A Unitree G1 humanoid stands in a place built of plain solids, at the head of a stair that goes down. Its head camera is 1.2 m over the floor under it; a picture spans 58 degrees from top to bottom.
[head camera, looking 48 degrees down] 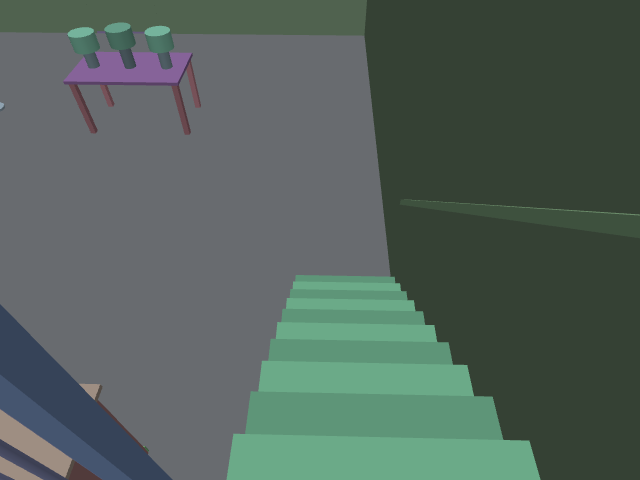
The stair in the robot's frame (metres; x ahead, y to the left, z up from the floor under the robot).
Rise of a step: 0.20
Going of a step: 0.22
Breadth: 0.91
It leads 1 degrees to the right of straight ahead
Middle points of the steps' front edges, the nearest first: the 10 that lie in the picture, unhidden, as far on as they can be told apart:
0.44 -0.19 -0.20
0.66 -0.19 -0.40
0.88 -0.20 -0.59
1.10 -0.20 -0.79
1.32 -0.21 -0.99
1.54 -0.21 -1.19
1.76 -0.22 -1.39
1.98 -0.22 -1.58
2.20 -0.22 -1.78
2.42 -0.23 -1.98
